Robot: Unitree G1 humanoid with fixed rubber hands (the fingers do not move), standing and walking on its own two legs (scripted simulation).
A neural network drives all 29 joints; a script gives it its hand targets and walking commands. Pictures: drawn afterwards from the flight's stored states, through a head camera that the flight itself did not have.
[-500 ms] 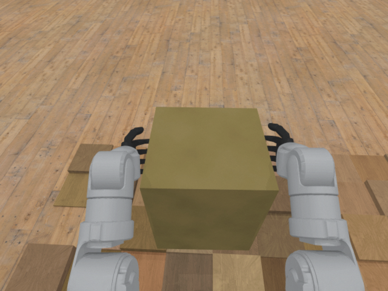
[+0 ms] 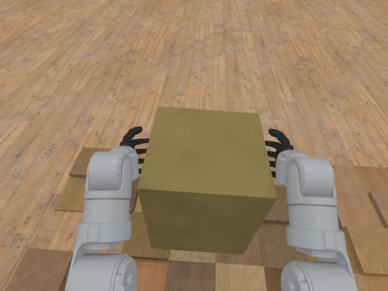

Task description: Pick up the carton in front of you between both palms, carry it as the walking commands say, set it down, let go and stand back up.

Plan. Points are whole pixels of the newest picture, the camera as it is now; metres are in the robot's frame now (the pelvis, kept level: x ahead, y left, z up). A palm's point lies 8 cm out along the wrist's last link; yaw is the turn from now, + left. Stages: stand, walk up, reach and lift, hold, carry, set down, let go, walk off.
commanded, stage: carry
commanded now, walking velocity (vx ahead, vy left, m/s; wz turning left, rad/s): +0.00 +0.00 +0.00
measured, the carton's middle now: (202, 184) +0.36 +0.00 +0.04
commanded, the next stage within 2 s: none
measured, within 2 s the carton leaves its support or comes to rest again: neither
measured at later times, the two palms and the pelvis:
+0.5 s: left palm (124, 143) +0.42 +0.17 +0.10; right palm (264, 149) +0.40 -0.13 +0.11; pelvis +0.05 +0.04 +0.00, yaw -2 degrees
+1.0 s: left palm (109, 131) +0.47 +0.22 +0.09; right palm (237, 129) +0.48 -0.08 +0.10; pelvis +0.12 +0.06 -0.03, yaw -1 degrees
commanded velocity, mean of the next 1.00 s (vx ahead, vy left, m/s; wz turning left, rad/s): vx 0.00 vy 0.00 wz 0.00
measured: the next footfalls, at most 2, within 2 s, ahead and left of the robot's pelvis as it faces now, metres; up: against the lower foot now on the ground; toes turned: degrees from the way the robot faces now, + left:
right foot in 0.62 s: +0.23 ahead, -0.03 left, -0.01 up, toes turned -8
left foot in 0.90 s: +0.16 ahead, +0.19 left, -0.03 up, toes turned +1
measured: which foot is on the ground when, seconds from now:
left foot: down 0.00-0.62, up 0.64-0.88, down 0.90-1.00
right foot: down 0.00-0.40, up 0.42-0.60, down 0.62-1.00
